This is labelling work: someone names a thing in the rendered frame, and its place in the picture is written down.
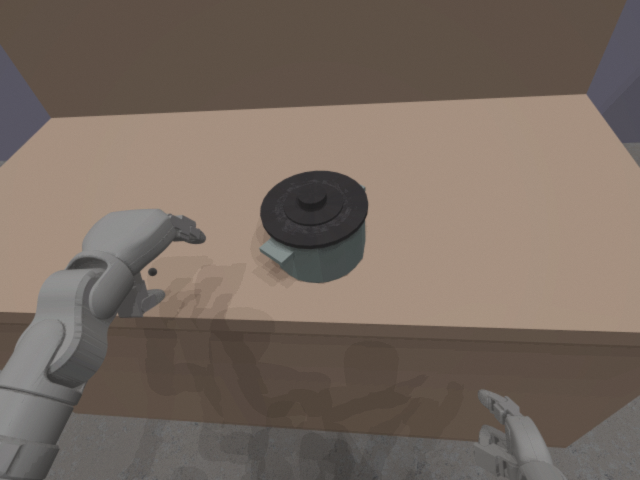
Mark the left robot hand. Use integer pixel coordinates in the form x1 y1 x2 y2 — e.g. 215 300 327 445
82 209 206 318

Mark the right robot hand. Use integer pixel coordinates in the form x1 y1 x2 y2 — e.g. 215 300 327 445
473 389 554 480

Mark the table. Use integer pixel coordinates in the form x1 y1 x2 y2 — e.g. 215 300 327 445
0 0 640 448

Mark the left robot forearm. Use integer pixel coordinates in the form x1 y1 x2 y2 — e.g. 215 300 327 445
0 250 134 480

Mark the knob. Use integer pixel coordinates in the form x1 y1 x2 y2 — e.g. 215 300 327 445
298 184 327 209

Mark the lid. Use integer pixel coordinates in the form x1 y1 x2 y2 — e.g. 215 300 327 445
260 171 368 249

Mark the pot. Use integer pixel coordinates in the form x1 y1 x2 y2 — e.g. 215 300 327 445
259 185 366 283

